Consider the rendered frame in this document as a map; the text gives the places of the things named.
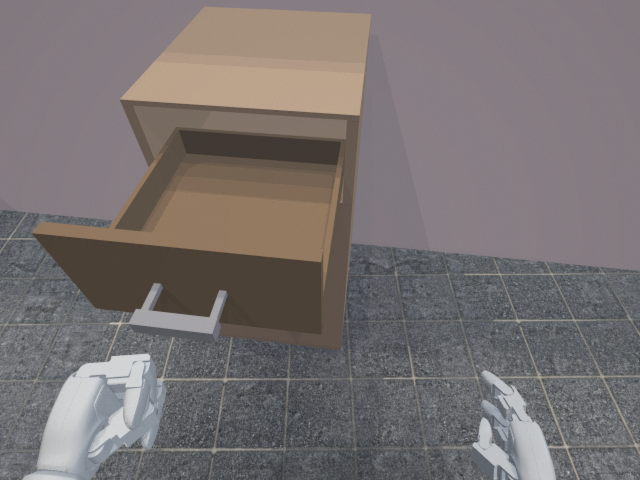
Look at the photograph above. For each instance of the robot left hand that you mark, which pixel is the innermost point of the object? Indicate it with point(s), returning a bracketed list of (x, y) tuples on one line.
[(122, 392)]

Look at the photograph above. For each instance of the cabinet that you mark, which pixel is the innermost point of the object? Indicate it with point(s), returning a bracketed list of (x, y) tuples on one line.
[(285, 72)]

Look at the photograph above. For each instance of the robot right hand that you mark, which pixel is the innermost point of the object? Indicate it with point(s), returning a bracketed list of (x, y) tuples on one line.
[(516, 433)]

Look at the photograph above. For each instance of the drawer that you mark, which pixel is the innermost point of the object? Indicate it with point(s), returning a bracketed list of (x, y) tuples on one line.
[(252, 214)]

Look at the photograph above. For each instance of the handle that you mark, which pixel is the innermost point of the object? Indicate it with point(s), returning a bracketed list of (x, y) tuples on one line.
[(146, 321)]

